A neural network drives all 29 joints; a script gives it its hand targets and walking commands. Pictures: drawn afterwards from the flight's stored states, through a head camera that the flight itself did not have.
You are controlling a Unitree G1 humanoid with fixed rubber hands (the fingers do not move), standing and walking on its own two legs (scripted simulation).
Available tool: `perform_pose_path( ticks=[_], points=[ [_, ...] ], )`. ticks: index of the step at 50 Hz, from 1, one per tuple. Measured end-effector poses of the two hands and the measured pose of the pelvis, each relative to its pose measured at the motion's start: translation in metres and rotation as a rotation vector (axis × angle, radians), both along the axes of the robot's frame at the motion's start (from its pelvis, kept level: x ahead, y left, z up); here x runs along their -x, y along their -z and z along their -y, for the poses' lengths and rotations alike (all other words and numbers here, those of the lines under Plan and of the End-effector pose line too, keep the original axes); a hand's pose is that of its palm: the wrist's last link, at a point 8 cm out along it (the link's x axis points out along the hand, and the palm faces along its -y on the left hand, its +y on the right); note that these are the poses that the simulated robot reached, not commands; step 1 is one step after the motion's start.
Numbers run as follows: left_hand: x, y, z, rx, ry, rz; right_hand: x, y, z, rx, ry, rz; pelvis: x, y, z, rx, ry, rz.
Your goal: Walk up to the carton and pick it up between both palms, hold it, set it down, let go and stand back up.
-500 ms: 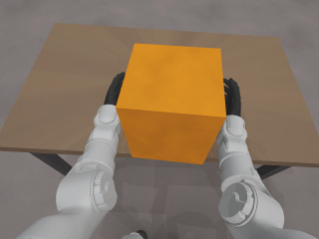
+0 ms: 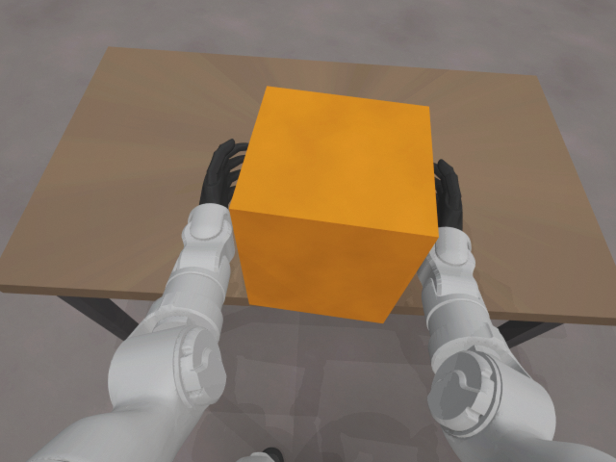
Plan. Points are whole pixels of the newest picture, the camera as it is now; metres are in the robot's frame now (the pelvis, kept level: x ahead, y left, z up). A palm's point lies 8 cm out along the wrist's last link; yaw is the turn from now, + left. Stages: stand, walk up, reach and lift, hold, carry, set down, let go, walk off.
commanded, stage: set down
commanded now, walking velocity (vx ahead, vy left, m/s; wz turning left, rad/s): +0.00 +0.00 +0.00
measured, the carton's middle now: (330, 215) +0.43 +0.01 +0.01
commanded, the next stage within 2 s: none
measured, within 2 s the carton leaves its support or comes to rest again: neither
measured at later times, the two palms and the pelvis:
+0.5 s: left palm (197, 208) +0.41 +0.19 +0.03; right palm (439, 231) +0.40 -0.13 +0.03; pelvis -0.02 +0.01 +0.00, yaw +0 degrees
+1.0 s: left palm (185, 242) +0.37 +0.20 +0.02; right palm (439, 269) +0.36 -0.13 +0.02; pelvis -0.03 +0.01 +0.00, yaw +0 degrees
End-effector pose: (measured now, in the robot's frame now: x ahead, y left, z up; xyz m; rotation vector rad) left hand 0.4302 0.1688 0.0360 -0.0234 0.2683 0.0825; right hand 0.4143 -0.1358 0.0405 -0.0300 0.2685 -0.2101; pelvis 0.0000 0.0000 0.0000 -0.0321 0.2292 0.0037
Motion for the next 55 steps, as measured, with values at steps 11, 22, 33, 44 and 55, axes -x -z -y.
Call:
perform_pose_path(
  ticks=[11,22,33,44,55],
  points=[
    [0.003,-0.004,-0.018,0.018,-0.052,-0.014,0.001,0.005,-0.005,-0.005,-0.031,-0.017,0.004,0.002,-0.002,0.003,0.003,-0.067],
    [0.014,0.002,-0.025,0.022,-0.048,-0.025,0.009,0.007,-0.005,-0.002,-0.04,-0.025,0.014,0.003,-0.005,0.007,0.004,-0.085],
    [0.02,-0.002,-0.025,0.018,-0.042,0.0,0.018,0.007,-0.005,0.016,-0.057,-0.008,0.021,0.004,-0.006,0.009,0.004,-0.081],
    [0.036,0.004,-0.029,0.021,-0.039,-0.002,0.04,0.014,-0.005,0.026,-0.067,0.013,0.029,0.004,-0.007,0.011,0.004,-0.07],
    [0.08,0.034,-0.042,0.015,-0.065,-0.059,0.076,0.031,-0.005,0.032,-0.074,-0.005,0.041,0.004,-0.01,0.014,0.004,-0.053]
  ],
)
